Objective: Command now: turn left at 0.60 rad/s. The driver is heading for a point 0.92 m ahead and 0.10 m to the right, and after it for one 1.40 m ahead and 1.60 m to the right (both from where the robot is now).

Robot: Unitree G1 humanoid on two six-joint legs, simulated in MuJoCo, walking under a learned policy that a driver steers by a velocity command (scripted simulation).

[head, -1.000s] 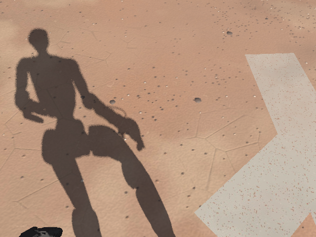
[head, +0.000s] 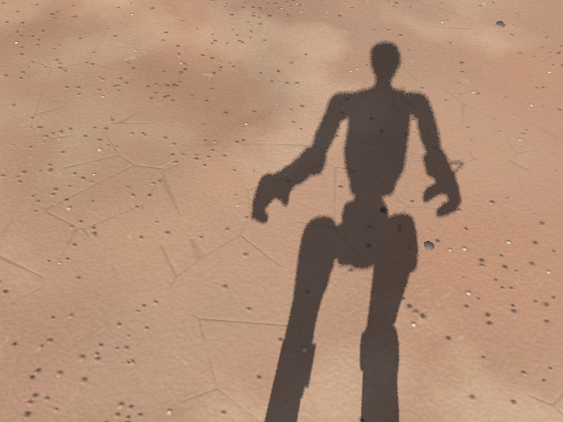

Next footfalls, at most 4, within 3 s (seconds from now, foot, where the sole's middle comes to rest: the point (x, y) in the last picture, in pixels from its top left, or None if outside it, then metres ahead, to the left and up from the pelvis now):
0.06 right None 0.05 -0.13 -0.77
0.42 left None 0.00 0.13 -0.77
0.84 right None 0.24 -0.10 -0.77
1.36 left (254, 368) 0.58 0.06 -0.77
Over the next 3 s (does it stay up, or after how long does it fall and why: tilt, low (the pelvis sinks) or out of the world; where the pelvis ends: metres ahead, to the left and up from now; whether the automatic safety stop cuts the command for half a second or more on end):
stays up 1.16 -0.37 0.00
